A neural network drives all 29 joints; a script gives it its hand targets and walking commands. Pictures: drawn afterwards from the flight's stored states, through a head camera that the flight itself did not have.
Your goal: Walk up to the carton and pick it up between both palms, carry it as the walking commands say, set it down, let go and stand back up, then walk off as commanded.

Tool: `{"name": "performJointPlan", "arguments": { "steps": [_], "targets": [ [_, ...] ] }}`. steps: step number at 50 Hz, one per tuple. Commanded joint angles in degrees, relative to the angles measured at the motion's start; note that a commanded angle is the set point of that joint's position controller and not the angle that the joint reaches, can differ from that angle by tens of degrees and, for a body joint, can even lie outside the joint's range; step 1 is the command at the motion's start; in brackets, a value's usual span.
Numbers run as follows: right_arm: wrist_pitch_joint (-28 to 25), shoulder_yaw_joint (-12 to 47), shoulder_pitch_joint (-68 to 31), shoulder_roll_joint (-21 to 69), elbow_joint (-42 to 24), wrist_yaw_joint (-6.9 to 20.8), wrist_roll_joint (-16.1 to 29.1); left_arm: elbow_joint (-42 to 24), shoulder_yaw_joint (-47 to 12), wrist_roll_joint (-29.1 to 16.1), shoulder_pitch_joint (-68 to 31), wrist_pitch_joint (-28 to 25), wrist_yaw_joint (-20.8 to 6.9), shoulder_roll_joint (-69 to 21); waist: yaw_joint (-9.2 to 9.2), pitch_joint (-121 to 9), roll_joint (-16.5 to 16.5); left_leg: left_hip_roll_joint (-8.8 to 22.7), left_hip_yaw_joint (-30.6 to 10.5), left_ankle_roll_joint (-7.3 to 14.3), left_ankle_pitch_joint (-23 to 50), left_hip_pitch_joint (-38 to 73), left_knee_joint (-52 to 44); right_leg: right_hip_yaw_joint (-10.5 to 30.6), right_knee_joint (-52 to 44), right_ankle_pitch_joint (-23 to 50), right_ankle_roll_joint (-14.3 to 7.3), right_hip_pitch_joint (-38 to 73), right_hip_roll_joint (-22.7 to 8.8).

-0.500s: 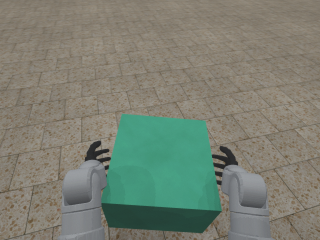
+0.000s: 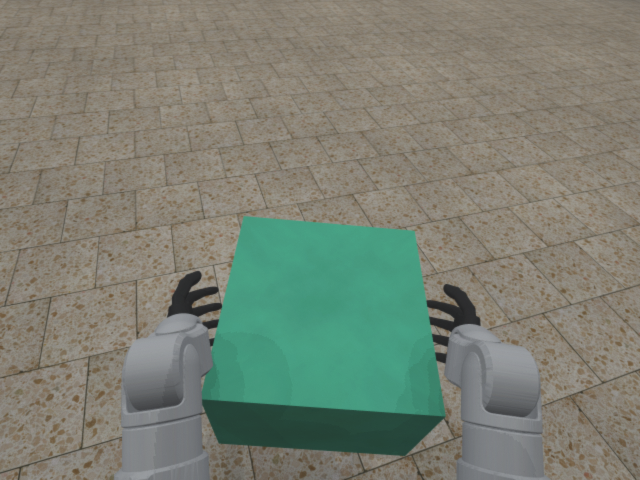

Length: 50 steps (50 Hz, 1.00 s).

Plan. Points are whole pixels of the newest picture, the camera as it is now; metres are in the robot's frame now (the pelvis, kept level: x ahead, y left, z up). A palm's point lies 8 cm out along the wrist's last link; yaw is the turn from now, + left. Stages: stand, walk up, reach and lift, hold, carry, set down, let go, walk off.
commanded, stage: carry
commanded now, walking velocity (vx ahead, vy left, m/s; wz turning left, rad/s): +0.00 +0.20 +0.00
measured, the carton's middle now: (321, 331) +0.32 -0.01 +0.01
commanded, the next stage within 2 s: none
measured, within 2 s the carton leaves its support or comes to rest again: neither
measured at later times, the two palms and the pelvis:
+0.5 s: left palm (6, 439) +0.17 +0.30 +0.07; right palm (343, 434) +0.17 -0.02 +0.06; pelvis -0.11 +0.13 -0.01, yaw -1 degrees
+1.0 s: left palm out of the picture +0.09 +0.40 +0.08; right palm out of the picture +0.07 +0.08 +0.08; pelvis -0.20 +0.25 +0.00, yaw -1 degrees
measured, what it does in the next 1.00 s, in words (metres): steps to the left: right foot, then left foot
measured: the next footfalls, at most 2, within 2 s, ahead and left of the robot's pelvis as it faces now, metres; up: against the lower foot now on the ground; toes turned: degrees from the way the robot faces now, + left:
right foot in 0.20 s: +0.01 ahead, -0.07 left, +0.00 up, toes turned -8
left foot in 0.36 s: +0.03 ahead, +0.20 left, +0.00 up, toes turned +5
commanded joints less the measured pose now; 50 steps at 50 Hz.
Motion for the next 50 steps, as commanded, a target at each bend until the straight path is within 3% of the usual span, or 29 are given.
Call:
{"name": "performJointPlan", "arguments": {
  "steps": [1, 2, 5, 6, 8, 9, 11, 12, 14, 15, 17, 19, 20, 23, 29, 31, 32, 33, 34, 35, 37, 42, 43, 44, 45, 46, 47, 49, 50],
  "targets": [
    [-3.1, 41.9, -38.8, 55.5, -4.9, 24.8, 27.1, -6.2, -42.6, -23.8, -32.6, -0.5, -23.0, -54.7, 1.72, -23.3, 20.6, 13.9, -15.0, 6.4, 50.1, 23.2, -8.9, -2.9, 8.9, -5.8, 1.9, -6.4, 1.5],
    [-2.9, 41.2, -39.9, 56.0, -2.6, 25.3, 28.0, -4.5, -41.2, -22.5, -32.8, -0.6, -22.4, -53.4, 1.39, -24.6, 24.1, 16.5, -13.4, 11.3, 47.3, 22.7, -8.2, -2.0, 14.9, -20.0, 2.0, -8.8, 3.0],
    [-2.6, 41.5, -36.8, 54.5, -3.0, 25.0, 26.3, -2.6, -40.7, -24.3, -32.1, -0.4, -23.7, -55.2, 0.97, -22.4, 14.1, 10.9, -11.7, 9.9, 23.3, 16.0, -13.0, -0.9, 16.0, -14.9, -0.6, -5.9, 4.3],
    [-2.9, 40.3, -35.3, 54.7, -1.6, 24.6, 24.9, -3.8, -42.4, -25.6, -33.9, -0.5, -23.6, -55.4, 0.84, -22.2, 16.1, 9.5, -10.2, 9.0, 22.2, 17.5, -12.4, -1.3, 11.7, -14.0, -0.7, -5.5, 5.2],
    [-3.4, 41.9, -38.9, 55.2, -5.9, 23.3, 24.8, -2.6, -42.1, -26.4, -33.0, -0.8, -24.4, -57.1, 2.2, -23.6, 10.5, 8.5, -5.7, 8.0, 28.4, 12.5, -7.4, -1.9, -2.2, -3.4, -1.5, 3.5, 3.6],
    [-3.4, 43.6, -39.5, 55.6, -6.9, 22.9, 25.2, -5.7, -41.9, -27.8, -36.4, -0.9, -24.9, -56.7, 2.2, -23.8, 3.3, 7.5, -2.7, 6.0, 24.6, 9.7, -5.2, -0.2, -12.8, 3.5, -1.9, 10.5, 0.8],
    [-4.4, 44.6, -45.0, 55.2, -13.2, 22.5, 26.5, -5.5, -41.5, -27.5, -34.6, -1.6, -25.2, -55.8, 2.31, -22.3, -18.1, -2.0, 3.7, -0.2, -6.8, -7.4, 7.6, 26.4, -19.7, 19.5, -9.8, 18.7, -20.5],
    [-4.4, 45.2, -45.0, 55.4, -13.4, 22.4, 26.7, -6.1, -42.7, -28.5, -34.6, -2.2, -25.0, -56.8, 2.49, -21.8, -18.7, 2.8, -2.4, 0.7, -10.5, -7.0, 13.9, 30.5, -18.7, 17.8, -14.5, 14.4, -24.4],
    [-4.5, 45.0, -49.9, 56.4, -16.5, 22.6, 28.1, -9.1, -42.4, -28.0, -39.0, -2.2, -24.7, -57.5, 2.42, -18.2, -11.0, 2.3, -3.2, 1.4, -9.0, 1.1, 12.2, 19.5, -18.3, 7.4, -11.2, 3.4, -17.5],
    [-4.4, 45.8, -48.5, 56.2, -15.7, 22.7, 28.3, -6.7, -42.4, -28.2, -36.8, -1.7, -24.8, -58.1, 1.77, -16.7, -12.2, 2.1, -2.1, 1.1, -5.1, 5.7, 7.9, 14.1, -18.4, 0.1, -7.7, -1.3, -13.9],
    [-4.3, 45.6, -44.9, 56.3, -15.7, 23.0, 28.7, -11.8, -43.7, -28.0, -37.1, -1.8, -23.9, -56.5, 1.17, -24.0, -4.8, 3.5, -5.3, 2.0, 1.7, 18.1, -8.2, 4.1, -4.5, 0.5, -2.8, -1.7, -6.4],
    [-3.8, 43.3, -43.1, 54.7, -14.5, 22.7, 27.8, -10.3, -44.2, -28.5, -37.0, -1.1, -23.7, -56.9, 0.89, -23.1, 18.5, 15.4, -20.8, 7.8, 16.8, 23.1, -16.4, -4.4, 11.8, -14.5, 1.3, -12.1, 4.3],
    [-3.5, 42.1, -41.2, 54.8, -11.3, 23.2, 27.3, -10.9, -43.9, -27.4, -38.6, -1.2, -23.0, -56.7, 1.41, -24.6, 21.2, 16.7, -16.7, 11.5, 16.0, 22.0, -15.0, -0.7, 19.9, -17.4, 0.6, -11.6, 3.6],
    [-3.6, 41.4, -39.9, 55.7, -10.7, 23.3, 27.3, -12.3, -44.5, -28.6, -39.0, -1.4, -23.4, -56.2, 1.02, -23.5, 10.7, 11.4, -13.7, 9.7, 4.1, 18.3, -17.5, 1.2, 25.4, -13.8, -0.7, -10.4, 3.8],
    [-3.8, 43.3, -36.7, 56.1, -9.6, 22.0, 24.3, -8.5, -42.3, -28.0, -34.1, -0.3, -24.8, -54.0, 1.58, -26.3, 10.0, 11.5, -9.7, 9.8, 16.5, 23.4, -15.7, -0.2, 3.4, -13.0, -2.7, -2.3, 4.9],
    [-4.5, 43.7, -38.0, 54.9, -11.2, 21.7, 24.0, -7.1, -42.5, -28.2, -33.4, -0.4, -25.2, -55.2, 2.69, -28.7, 11.1, 9.4, -5.8, 5.0, 17.5, 17.1, -15.2, 1.5, -12.5, -5.1, -4.7, 11.8, 1.8],
    [-4.7, 43.9, -40.0, 53.9, -13.3, 21.4, 24.0, -5.6, -42.3, -28.6, -32.7, -0.2, -25.5, -55.9, 2.34, -28.6, 2.6, 5.6, -3.5, 2.6, 13.9, 8.0, -12.6, 8.6, -19.1, -3.7, -5.7, 21.2, -4.0],
    [-4.0, 44.6, -37.1, 54.1, -11.4, 21.4, 24.4, -7.0, -41.1, -27.6, -31.6, -0.6, -25.2, -53.5, 2.17, -28.3, -11.7, 1.8, 0.2, 0.0, 0.5, -0.9, -3.5, 25.5, -19.1, 3.0, -10.0, 25.3, -18.0],
    [-4.5, 46.1, -43.5, 54.0, -16.6, 22.0, 26.5, -7.3, -41.5, -26.9, -29.2, -2.1, -25.0, -54.8, 2.61, -24.3, -22.0, 2.0, -3.0, -0.7, -6.9, -4.1, 9.0, 32.5, -19.0, 7.8, -16.7, 16.9, -25.1],
    [-4.1, 46.5, -48.8, 54.6, -20.3, 22.5, 28.3, -6.3, -41.7, -26.4, -28.7, -2.3, -24.6, -57.1, 2.48, -20.1, -19.1, 5.4, -8.8, 1.5, -4.7, -2.4, 13.9, 28.6, -17.6, 10.5, -16.8, 10.0, -24.0],
    [-4.4, 46.3, -50.4, 56.2, -16.7, 22.3, 28.2, -8.2, -41.2, -27.1, -36.1, -1.6, -25.1, -57.3, 1.78, -17.2, -9.4, 0.0, -4.3, -0.5, -6.5, -6.7, 21.1, 18.3, -20.3, 7.2, -12.2, 10.0, -18.0],
    [-2.6, 44.2, -44.0, 54.3, -10.0, 23.6, 28.4, -8.0, -41.5, -25.0, -35.6, -0.5, -23.4, -53.9, 1.02, -18.4, -6.1, -2.4, 4.1, -0.7, -4.6, 2.2, -8.0, 7.2, -4.7, 36.9, -7.3, 13.0, -10.8],
    [-2.4, 44.5, -42.5, 54.7, -9.5, 24.0, 28.5, -6.3, -41.2, -23.9, -33.0, -0.4, -22.9, -53.6, 0.87, -20.3, -3.2, -0.5, 2.1, 0.5, 2.0, 11.0, -13.0, 5.7, -1.7, 31.8, -4.8, 9.2, -8.9],
    [-2.2, 43.8, -41.2, 54.7, -7.2, 23.9, 28.0, -2.8, -40.3, -24.3, -30.8, 0.2, -23.1, -53.9, 1.62, -22.6, 2.7, 5.8, -6.5, 2.4, 23.6, 15.6, -11.0, 1.7, 2.7, 21.8, -1.5, 4.6, -4.5],
    [-2.4, 43.3, -40.6, 54.1, -6.8, 24.4, 28.3, -4.6, -40.2, -22.8, -29.7, -0.2, -22.6, -53.0, 1.63, -22.4, 18.2, 12.9, -14.0, 5.9, 41.1, 22.8, -8.5, -2.5, 7.0, -1.4, 1.6, -6.3, 0.9],
    [-2.4, 42.7, -40.9, 54.9, -5.2, 24.3, 27.9, -3.9, -39.6, -22.8, -31.4, -0.2, -22.6, -53.9, 1.6, -21.5, 19.8, 16.0, -14.0, 9.6, 44.5, 22.0, -8.9, -2.5, 10.0, -14.3, 2.2, -8.4, 2.8],
    [-2.6, 42.7, -42.1, 54.5, -6.8, 24.4, 27.6, -3.1, -38.7, -22.4, -30.2, 0.1, -23.2, -54.0, 1.39, -22.1, 19.7, 14.2, -10.1, 10.2, 33.7, 15.9, -9.6, -0.6, 9.4, -15.1, 0.7, -3.2, 1.6],
    [-2.3, 41.2, -37.5, 54.2, -3.5, 24.2, 25.7, -3.5, -40.0, -24.0, -32.3, 0.1, -24.0, -54.6, 1.75, -19.3, 15.9, 6.8, -5.2, 5.6, 23.4, 9.0, -8.3, -2.3, -1.1, -1.0, -0.6, 4.8, 2.6],
    [-3.0, 42.8, -41.3, 54.9, -7.2, 23.6, 26.3, -5.0, -40.0, -25.2, -35.2, -0.3, -24.3, -55.6, 1.66, -23.3, 7.2, 5.3, -3.1, 3.8, 25.8, 7.2, -2.6, 1.8, -8.6, 7.6, -1.5, 11.8, -0.8]
  ]
}}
